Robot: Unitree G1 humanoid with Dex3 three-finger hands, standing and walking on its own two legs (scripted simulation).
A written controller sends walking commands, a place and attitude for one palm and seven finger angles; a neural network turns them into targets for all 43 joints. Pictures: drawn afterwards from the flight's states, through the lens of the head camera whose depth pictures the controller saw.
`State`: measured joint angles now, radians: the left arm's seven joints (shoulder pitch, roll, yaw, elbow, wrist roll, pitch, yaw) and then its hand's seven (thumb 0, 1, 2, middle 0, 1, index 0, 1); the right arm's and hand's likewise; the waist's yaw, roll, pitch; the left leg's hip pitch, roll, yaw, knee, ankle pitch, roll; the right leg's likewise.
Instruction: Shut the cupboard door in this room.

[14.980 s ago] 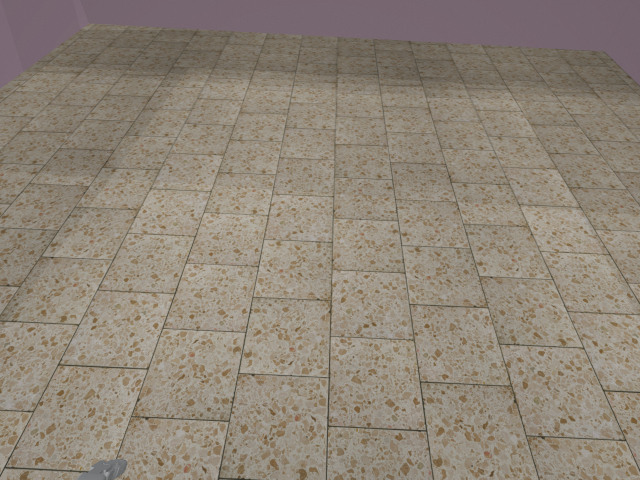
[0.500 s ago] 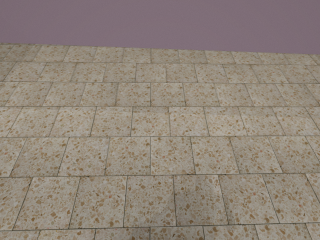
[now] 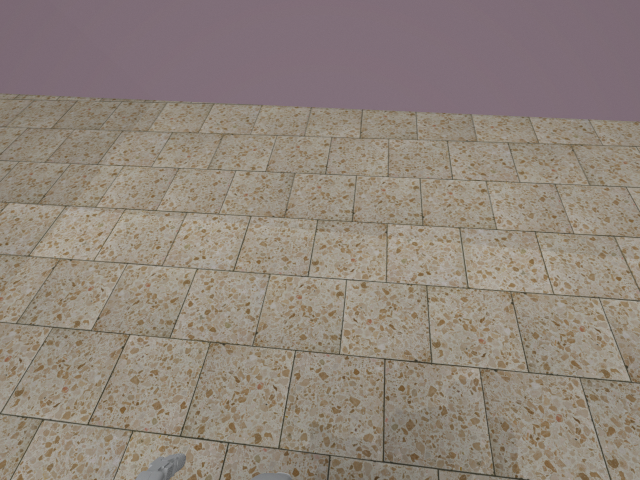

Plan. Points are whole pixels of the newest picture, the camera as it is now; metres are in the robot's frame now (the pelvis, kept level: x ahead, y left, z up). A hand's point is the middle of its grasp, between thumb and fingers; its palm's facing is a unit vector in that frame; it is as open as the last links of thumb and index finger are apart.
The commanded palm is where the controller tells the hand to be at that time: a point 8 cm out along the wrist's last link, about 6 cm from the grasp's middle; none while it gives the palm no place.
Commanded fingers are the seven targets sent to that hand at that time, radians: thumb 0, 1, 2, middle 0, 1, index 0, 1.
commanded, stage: turn or walk to find it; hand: left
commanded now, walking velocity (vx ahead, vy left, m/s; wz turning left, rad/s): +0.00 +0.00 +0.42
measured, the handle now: out of the picture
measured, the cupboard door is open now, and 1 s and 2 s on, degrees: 84 84 84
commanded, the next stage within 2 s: none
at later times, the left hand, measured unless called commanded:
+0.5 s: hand out of the picture -0.05 +0.25 -0.18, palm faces +0.26 -0.93 -0.25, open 7.4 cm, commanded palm none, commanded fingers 0.00 0.90 0.90 -0.20 -0.30 -0.20 -0.30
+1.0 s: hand out of the picture -0.06 +0.19 -0.14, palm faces +0.43 -0.86 -0.27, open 7.4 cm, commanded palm none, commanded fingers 0.00 0.90 0.90 -0.20 -0.30 -0.20 -0.30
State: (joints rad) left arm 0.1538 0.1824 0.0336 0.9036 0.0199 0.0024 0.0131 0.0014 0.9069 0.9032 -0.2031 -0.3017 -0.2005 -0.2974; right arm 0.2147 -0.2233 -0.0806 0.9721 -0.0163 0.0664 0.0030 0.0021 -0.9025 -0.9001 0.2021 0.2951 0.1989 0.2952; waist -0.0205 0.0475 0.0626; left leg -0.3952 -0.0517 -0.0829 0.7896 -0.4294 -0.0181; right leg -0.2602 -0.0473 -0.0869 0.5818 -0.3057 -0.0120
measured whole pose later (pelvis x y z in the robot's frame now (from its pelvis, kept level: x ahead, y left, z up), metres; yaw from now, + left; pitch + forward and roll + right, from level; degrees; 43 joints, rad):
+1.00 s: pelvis -0.05 -0.01 +0.01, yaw +25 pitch -1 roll +2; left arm 0.22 0.15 0.03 0.93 0.02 0.01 0.02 0.00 0.90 0.90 -0.21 -0.30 -0.20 -0.30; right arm 0.22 -0.25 -0.10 0.99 -0.02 0.08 0.01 0.00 -0.91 -0.90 0.20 0.29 0.20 0.29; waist -0.02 0.04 0.07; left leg -0.49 0.00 -0.03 1.15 -0.38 -0.05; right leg -0.21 -0.08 -0.16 0.52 -0.29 -0.03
